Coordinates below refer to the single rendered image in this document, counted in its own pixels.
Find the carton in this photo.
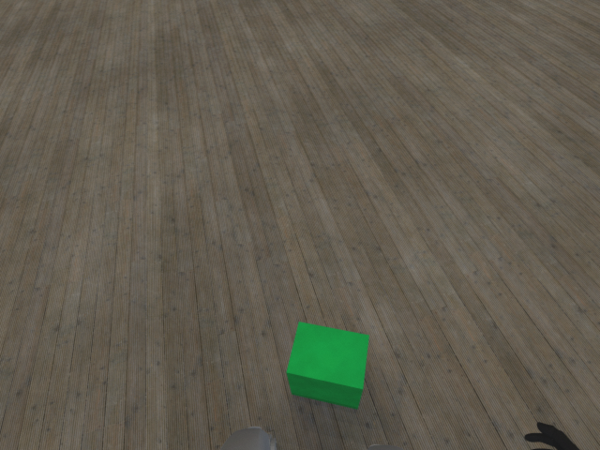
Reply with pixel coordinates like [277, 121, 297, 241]
[286, 322, 369, 410]

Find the left robot thigh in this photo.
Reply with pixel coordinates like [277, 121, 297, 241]
[220, 428, 277, 450]

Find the robot right hand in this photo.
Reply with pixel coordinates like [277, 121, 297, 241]
[525, 422, 579, 450]

